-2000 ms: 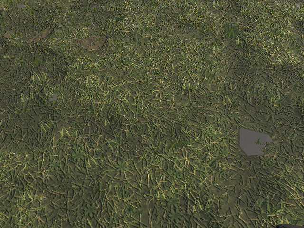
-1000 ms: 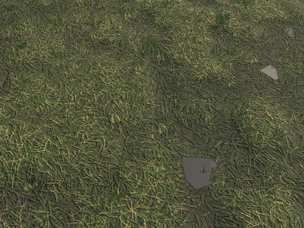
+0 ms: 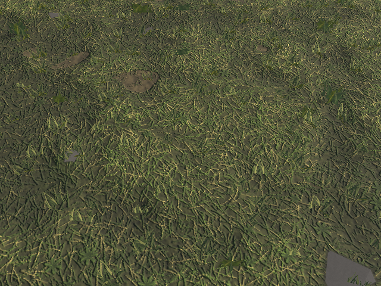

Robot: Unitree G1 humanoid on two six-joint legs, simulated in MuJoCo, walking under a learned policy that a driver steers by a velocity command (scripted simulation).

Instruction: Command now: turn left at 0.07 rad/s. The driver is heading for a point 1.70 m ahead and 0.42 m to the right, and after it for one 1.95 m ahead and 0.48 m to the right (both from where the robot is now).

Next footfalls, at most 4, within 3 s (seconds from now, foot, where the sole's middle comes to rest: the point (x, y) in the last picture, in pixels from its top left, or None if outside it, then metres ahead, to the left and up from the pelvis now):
1.22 left None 0.45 0.08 -0.77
1.78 right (246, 226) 0.73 -0.18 -0.77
2.26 left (222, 156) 1.07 -0.10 -0.77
2.60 right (274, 182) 0.94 -0.32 -0.77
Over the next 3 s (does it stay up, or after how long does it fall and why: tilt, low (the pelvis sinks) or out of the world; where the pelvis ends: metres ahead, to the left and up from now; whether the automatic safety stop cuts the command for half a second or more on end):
stays up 0.97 -0.19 0.00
